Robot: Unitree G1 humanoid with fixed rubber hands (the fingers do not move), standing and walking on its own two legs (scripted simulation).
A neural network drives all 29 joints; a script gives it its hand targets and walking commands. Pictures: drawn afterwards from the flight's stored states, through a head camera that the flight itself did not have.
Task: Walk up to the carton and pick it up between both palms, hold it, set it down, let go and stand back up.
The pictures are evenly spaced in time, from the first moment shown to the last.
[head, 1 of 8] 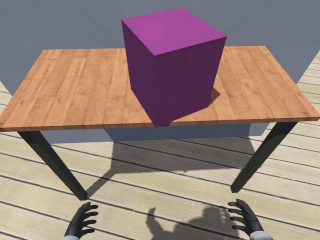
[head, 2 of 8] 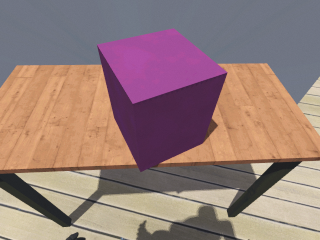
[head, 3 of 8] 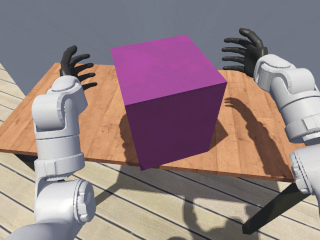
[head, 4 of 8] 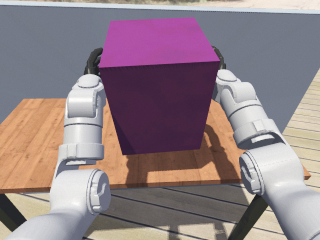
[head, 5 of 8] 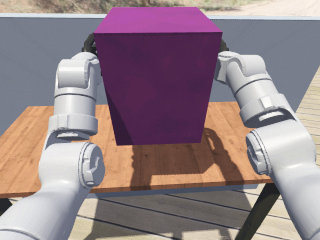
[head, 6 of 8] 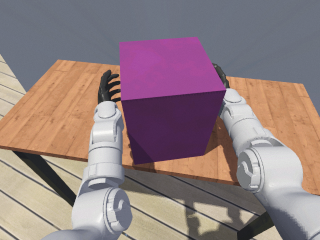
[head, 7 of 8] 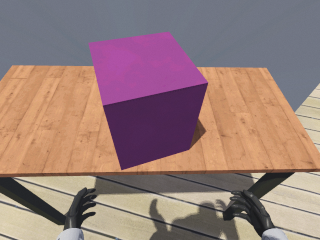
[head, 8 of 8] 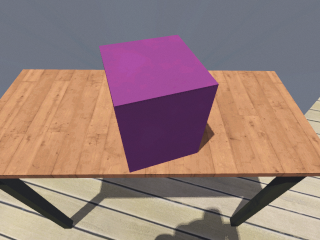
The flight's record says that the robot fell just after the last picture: no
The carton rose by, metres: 0.22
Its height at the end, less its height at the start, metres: +0.00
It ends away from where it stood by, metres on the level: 0.02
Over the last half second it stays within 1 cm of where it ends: yes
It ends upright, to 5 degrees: yes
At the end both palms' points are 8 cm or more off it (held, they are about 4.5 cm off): yes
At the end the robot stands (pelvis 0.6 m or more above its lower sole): yes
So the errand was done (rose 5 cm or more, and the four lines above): yes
